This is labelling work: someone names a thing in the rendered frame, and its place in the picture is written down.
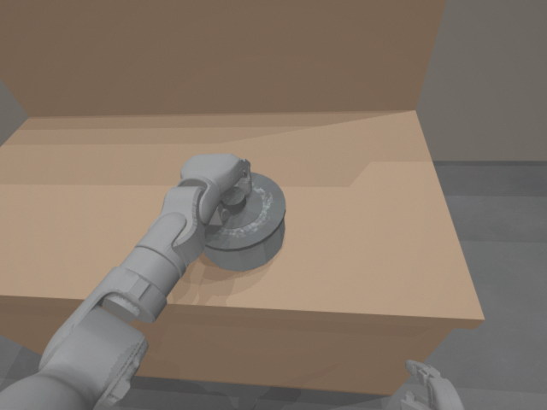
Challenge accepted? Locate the pot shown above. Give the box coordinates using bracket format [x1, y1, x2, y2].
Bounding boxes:
[203, 217, 285, 271]

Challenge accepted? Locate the table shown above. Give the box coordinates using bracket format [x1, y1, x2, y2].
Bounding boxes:
[0, 0, 485, 395]

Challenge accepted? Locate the robot left hand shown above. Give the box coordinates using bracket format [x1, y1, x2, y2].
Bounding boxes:
[180, 154, 252, 226]

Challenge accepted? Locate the knob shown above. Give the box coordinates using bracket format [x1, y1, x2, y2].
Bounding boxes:
[221, 187, 246, 212]

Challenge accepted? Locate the left robot forearm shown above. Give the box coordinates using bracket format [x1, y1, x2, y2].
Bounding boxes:
[38, 175, 221, 371]

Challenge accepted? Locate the left robot upper arm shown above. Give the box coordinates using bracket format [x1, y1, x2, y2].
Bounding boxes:
[0, 305, 149, 410]

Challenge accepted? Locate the lid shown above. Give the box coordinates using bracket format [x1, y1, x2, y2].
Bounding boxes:
[204, 173, 285, 252]

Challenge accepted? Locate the robot right hand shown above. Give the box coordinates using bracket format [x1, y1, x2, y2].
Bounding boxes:
[401, 360, 466, 410]

